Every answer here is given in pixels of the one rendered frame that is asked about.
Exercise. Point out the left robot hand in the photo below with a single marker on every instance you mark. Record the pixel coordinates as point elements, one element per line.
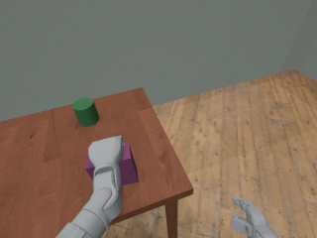
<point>106,151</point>

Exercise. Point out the robot left forearm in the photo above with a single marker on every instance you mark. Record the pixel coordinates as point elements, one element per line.
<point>103,206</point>

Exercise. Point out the right robot hand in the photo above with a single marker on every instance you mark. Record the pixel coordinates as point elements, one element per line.
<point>254,217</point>

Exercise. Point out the sponge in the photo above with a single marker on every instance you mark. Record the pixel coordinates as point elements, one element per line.
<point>128,168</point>

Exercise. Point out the table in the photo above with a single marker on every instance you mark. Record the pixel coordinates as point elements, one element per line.
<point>43,180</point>

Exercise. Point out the robot right forearm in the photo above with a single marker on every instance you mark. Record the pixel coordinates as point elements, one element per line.
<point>263,231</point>

